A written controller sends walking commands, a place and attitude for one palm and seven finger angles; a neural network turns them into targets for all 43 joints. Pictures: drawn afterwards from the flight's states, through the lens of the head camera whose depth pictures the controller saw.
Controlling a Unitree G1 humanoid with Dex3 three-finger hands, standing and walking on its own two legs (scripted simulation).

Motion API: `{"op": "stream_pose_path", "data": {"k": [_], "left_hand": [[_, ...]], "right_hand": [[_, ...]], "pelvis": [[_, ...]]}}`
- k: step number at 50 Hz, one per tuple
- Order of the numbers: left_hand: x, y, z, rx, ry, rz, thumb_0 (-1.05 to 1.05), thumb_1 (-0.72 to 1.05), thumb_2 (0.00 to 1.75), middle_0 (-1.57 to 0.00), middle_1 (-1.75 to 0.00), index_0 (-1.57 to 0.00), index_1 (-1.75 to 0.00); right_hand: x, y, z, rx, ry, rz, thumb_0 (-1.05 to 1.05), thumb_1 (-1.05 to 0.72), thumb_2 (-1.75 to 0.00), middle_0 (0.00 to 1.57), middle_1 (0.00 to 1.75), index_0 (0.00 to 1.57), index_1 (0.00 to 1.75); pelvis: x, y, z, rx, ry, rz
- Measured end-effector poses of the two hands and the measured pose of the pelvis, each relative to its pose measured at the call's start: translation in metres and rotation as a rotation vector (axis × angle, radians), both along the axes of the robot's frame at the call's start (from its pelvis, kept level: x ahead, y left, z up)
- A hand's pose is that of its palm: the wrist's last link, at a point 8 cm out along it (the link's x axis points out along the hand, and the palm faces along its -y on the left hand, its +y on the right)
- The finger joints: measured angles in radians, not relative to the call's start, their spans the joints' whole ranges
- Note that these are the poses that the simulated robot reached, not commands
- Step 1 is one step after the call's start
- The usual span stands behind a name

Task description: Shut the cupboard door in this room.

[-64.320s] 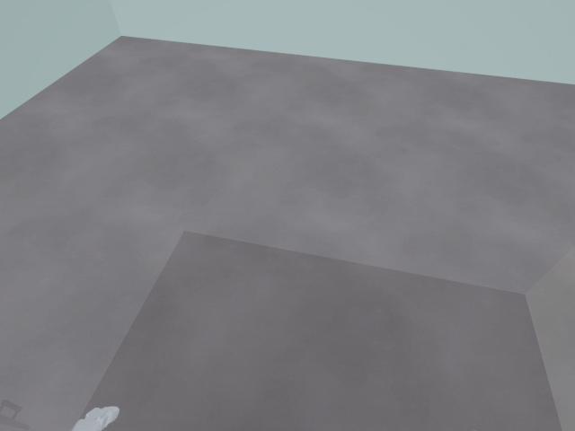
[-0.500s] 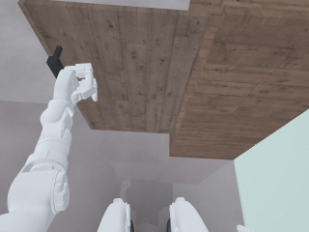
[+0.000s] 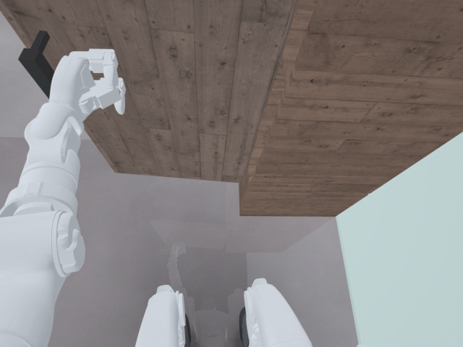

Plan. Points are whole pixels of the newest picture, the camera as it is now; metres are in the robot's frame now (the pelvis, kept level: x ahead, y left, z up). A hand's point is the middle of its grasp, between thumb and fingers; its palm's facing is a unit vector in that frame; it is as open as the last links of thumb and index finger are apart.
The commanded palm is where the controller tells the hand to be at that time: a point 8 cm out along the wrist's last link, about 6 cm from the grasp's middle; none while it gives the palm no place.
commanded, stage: push the door shut along its arc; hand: left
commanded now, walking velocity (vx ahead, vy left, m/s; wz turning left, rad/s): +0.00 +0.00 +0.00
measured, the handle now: (58, 79) +0.55 +0.24 +0.07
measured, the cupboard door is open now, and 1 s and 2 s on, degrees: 86 65 65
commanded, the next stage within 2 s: pull the fist back off the door in 0.52 s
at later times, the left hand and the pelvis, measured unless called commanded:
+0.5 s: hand (140, 67) +0.56 +0.11 +0.08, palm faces -0.36 -0.93 -0.04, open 3.5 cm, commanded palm +0.58 +0.13 +0.07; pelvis +0.00 +0.01 -0.02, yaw -1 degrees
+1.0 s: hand (160, 67) +0.57 +0.08 +0.08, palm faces +0.10 -0.99 -0.03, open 3.2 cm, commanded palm +0.53 +0.12 +0.07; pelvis +0.01 +0.00 +0.00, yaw -1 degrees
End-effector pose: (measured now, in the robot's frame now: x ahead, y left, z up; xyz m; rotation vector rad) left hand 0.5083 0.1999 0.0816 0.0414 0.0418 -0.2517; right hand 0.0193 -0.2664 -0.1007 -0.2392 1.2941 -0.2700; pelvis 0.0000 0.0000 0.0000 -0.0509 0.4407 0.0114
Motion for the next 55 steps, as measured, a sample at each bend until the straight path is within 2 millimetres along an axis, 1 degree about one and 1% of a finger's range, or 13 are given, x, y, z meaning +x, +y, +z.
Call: {"op": "stream_pose_path", "data": {"k": [6,12,26,32,33,35,38,40,42,46,50,52,55], "left_hand": [[0.013,-0.006,0.001,0.008,-0.002,-0.032,0.03,0.95,0.95,-1.30,-1.50,-1.30,-1.50],[0.027,-0.016,0.002,0.006,0.000,-0.066,0.03,0.97,0.97,-1.30,-1.50,-1.30,-1.50],[0.053,-0.036,0.006,0.012,0.018,-0.123,0.05,0.98,0.97,-1.30,-1.50,-1.30,-1.50],[0.066,-0.043,0.005,0.002,0.027,-0.136,0.04,1.00,0.98,-1.30,-1.50,-1.30,-1.50],[0.069,-0.044,0.005,-0.031,0.028,-0.106,0.04,0.99,0.98,-1.30,-1.50,-1.30,-1.50],[0.072,-0.041,0.001,-0.104,0.028,0.027,0.04,0.96,0.96,-1.30,-1.50,-1.30,-1.50],[0.070,-0.039,-0.007,-0.159,0.034,0.222,0.04,0.93,0.94,-1.30,-1.50,-1.29,-1.50],[0.064,-0.039,-0.013,-0.130,0.020,0.334,0.03,0.92,0.93,-1.30,-1.50,-1.29,-1.50],[0.055,-0.043,-0.016,-0.066,-0.008,0.399,0.03,0.92,0.92,-1.30,-1.50,-1.29,-1.50],[0.041,-0.058,-0.013,0.016,-0.054,0.386,0.03,0.91,0.91,-1.30,-1.50,-1.29,-1.50],[0.033,-0.072,-0.003,-0.004,-0.033,0.347,0.02,0.91,0.90,-1.30,-1.50,-1.29,-1.50],[0.031,-0.075,0.003,-0.021,-0.019,0.351,0.02,0.90,0.90,-1.30,-1.50,-1.30,-1.50],[0.026,-0.074,0.010,-0.030,-0.021,0.373,0.02,0.90,0.90,-1.30,-1.50,-1.30,-1.50]], "right_hand": [[-0.003,-0.002,-0.003,-0.016,0.007,0.008,0.01,-0.91,-0.90,0.20,0.30,0.20,0.30],[-0.011,-0.001,-0.007,-0.026,0.021,0.001,0.01,-0.91,-0.90,0.20,0.30,0.20,0.30],[-0.043,0.014,-0.010,-0.022,0.085,-0.045,0.01,-0.91,-0.90,0.20,0.30,0.20,0.30],[-0.055,0.017,-0.010,-0.032,0.117,-0.056,0.01,-0.90,-0.90,0.20,0.30,0.20,0.30],[-0.056,0.018,-0.010,-0.034,0.122,-0.053,0.01,-0.90,-0.90,0.20,0.30,0.20,0.30],[-0.058,0.020,-0.009,-0.020,0.130,-0.043,0.01,-0.91,-0.90,0.20,0.30,0.20,0.30],[-0.059,0.026,-0.009,0.022,0.146,-0.026,0.01,-0.91,-0.90,0.20,0.30,0.20,0.30],[-0.057,0.031,-0.009,0.058,0.154,-0.010,0.01,-0.91,-0.90,0.20,0.30,0.20,0.30],[-0.055,0.036,-0.010,0.094,0.158,0.000,0.01,-0.91,-0.90,0.20,0.30,0.20,0.30],[-0.047,0.040,-0.009,0.141,0.155,-0.007,0.01,-0.91,-0.90,0.20,0.30,0.20,0.30],[-0.037,0.035,-0.002,0.144,0.128,-0.021,0.01,-0.91,-0.90,0.20,0.30,0.20,0.30],[-0.031,0.030,0.002,0.137,0.106,-0.021,0.01,-0.91,-0.90,0.20,0.30,0.20,0.30],[-0.022,0.021,0.008,0.124,0.075,-0.015,0.01,-0.91,-0.90,0.20,0.30,0.20,0.30]], "pelvis": [[-0.003,0.000,-0.006,-0.008,0.020,0.005],[-0.005,0.002,-0.012,-0.015,0.040,0.002],[-0.005,0.008,-0.018,-0.022,0.071,-0.009],[-0.005,0.009,-0.022,-0.026,0.090,-0.010],[-0.005,0.009,-0.023,-0.028,0.096,-0.010],[-0.004,0.010,-0.024,-0.029,0.108,-0.011],[-0.001,0.010,-0.022,-0.023,0.115,-0.014],[0.001,0.009,-0.019,-0.018,0.116,-0.016],[0.004,0.008,-0.016,-0.014,0.112,-0.017],[0.009,0.004,-0.007,-0.005,0.085,-0.015],[0.014,0.000,0.005,0.003,0.051,-0.012],[0.016,-0.002,0.009,0.008,0.037,-0.012],[0.020,-0.006,0.015,0.017,0.019,-0.016]]}}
